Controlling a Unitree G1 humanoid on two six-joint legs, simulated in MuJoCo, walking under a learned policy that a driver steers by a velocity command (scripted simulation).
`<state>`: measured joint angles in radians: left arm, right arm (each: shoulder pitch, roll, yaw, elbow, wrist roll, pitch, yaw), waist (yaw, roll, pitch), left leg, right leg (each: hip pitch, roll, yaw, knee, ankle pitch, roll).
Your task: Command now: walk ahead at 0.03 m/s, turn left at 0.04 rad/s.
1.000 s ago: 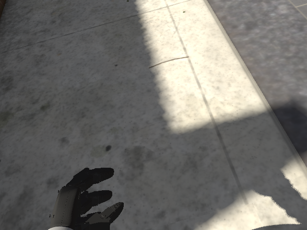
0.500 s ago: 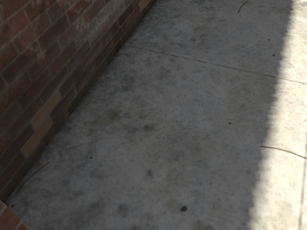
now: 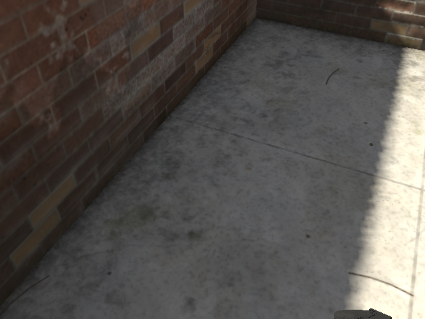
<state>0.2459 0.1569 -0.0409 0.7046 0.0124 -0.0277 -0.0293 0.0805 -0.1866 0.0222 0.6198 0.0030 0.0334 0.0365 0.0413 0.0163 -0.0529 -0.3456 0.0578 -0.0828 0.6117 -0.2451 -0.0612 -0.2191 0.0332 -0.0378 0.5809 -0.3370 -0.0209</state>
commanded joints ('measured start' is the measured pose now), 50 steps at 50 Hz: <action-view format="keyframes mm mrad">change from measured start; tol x64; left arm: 1 -40 91 37 -49 10 0 20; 50 113 301 162 27 -6 -1 31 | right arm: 1 8 -79 -46 -45 -9 6 -7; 50 94 -148 -59 -8 -54 -170 -63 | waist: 1 -27 -7 17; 50 -45 108 81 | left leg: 1 40 20 9 -72 105 48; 11 -455 -8 16 673 -246 23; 22 326 377 -648 -497 -706 120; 43 481 226 365 47 1458 131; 46 -433 -131 227 1098 -208 88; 50 -373 28 -6 794 -37 57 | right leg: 1 -1 -81 113 -203 257 -73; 8 88 -349 445 -400 -565 -233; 17 -23 -208 192 -340 -17 -181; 22 -741 -48 221 787 -6 -120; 41 -296 51 -220 208 219 -159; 50 161 -155 574 -361 108 -347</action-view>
